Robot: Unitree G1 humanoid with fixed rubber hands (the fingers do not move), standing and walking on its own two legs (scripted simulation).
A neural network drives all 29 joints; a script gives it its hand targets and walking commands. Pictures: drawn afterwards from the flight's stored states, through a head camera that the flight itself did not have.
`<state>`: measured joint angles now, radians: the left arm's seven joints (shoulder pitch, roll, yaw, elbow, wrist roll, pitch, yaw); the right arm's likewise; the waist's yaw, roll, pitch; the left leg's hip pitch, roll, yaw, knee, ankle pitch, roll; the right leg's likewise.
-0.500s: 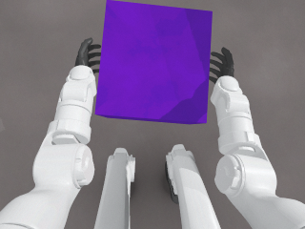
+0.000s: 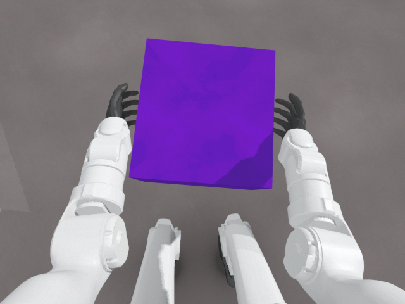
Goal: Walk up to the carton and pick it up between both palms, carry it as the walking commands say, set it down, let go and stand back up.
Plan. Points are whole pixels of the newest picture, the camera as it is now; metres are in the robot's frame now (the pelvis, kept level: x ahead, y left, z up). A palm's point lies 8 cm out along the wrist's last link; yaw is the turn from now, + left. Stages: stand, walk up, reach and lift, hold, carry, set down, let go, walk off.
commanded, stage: reach and lift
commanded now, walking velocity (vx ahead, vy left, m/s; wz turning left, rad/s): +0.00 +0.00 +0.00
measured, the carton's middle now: (204, 121) +0.48 -0.02 -0.13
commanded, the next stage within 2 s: none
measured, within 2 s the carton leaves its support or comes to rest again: neither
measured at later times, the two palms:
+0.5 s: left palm (105, 115) +0.44 +0.16 +0.02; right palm (314, 128) +0.40 -0.19 +0.03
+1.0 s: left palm (87, 104) +0.42 +0.16 +0.09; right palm (347, 123) +0.38 -0.20 +0.10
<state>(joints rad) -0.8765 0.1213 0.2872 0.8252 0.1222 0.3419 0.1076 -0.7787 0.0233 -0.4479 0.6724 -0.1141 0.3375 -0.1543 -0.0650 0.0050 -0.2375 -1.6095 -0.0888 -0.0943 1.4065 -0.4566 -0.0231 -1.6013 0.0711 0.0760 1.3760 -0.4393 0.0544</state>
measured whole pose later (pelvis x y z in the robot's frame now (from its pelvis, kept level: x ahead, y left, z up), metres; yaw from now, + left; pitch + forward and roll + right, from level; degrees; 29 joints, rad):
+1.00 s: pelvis +0.05 +0.00 +0.13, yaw +1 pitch +23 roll -1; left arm -0.53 0.00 0.33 0.64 0.24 0.38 0.01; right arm -0.44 0.12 -0.45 0.49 -0.24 0.40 -0.02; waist -0.08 0.00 -0.19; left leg -0.88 -0.07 -0.11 0.76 -0.28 0.00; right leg -0.87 0.04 0.09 0.73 -0.26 0.03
